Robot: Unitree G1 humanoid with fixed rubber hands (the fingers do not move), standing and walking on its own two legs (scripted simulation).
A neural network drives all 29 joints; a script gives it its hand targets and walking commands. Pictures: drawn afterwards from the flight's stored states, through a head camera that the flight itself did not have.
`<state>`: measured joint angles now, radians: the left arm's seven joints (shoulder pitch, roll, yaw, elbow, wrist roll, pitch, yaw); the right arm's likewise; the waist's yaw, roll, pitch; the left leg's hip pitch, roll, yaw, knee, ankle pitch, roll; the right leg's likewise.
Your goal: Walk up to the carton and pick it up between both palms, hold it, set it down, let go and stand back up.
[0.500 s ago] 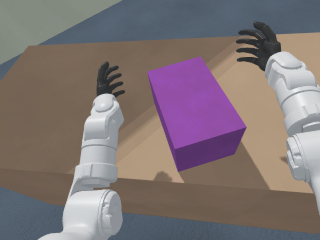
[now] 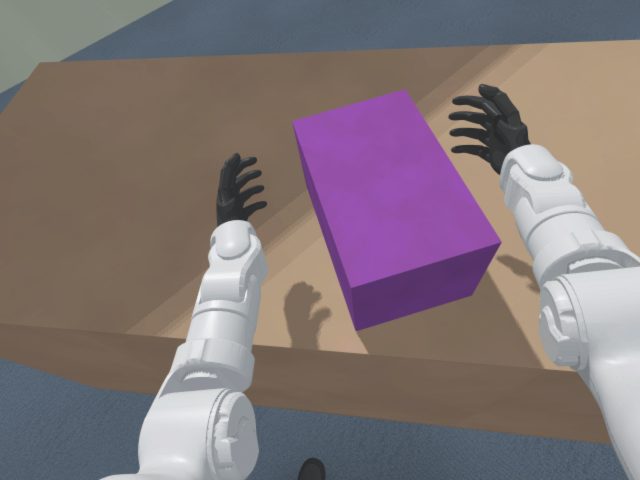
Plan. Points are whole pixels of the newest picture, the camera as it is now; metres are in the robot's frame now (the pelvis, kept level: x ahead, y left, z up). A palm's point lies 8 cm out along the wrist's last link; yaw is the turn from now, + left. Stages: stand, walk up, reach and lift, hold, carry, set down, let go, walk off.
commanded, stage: reach and lift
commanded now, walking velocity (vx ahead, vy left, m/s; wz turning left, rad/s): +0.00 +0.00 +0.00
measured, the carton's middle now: (381, 207) +0.48 +0.03 +0.00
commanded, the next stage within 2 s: none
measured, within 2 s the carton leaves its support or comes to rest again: neither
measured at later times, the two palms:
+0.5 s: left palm (252, 213) +0.40 +0.19 +0.06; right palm (494, 146) +0.53 -0.10 +0.08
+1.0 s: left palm (264, 215) +0.40 +0.17 +0.06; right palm (467, 156) +0.51 -0.07 +0.08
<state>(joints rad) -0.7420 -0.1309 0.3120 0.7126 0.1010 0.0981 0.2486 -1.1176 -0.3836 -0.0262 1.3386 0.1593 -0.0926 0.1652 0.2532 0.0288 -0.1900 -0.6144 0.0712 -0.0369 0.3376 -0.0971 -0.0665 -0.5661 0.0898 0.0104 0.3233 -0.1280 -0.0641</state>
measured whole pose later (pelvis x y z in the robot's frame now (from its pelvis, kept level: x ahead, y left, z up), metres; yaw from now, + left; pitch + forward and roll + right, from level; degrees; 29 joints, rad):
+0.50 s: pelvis +0.01 +0.00 +0.00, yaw +0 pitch +24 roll -1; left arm -0.77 -0.18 0.36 0.77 0.15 -0.01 0.24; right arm -1.14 -0.35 -0.04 1.39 0.14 -0.16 0.14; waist 0.26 0.02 -0.22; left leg -0.67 0.08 -0.01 0.37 -0.12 -0.07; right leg -0.62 0.09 0.01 0.34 -0.15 -0.07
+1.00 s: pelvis +0.01 +0.00 +0.00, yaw +0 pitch +23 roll -1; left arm -0.77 -0.28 0.46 0.70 0.30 0.00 0.30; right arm -1.12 -0.20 -0.23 1.35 -0.04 -0.16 0.04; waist 0.22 0.00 -0.19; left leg -0.64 0.09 0.02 0.37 -0.12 -0.06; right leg -0.58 0.09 -0.01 0.34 -0.15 -0.07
